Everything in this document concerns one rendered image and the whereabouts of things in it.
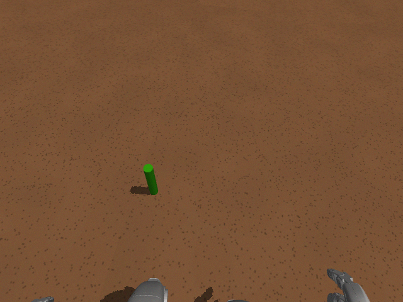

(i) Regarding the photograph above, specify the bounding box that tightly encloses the right robot hand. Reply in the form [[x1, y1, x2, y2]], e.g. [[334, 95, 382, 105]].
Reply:
[[327, 269, 370, 302]]

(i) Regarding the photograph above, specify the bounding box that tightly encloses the can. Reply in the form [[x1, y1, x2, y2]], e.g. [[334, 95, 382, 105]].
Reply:
[[143, 164, 158, 195]]

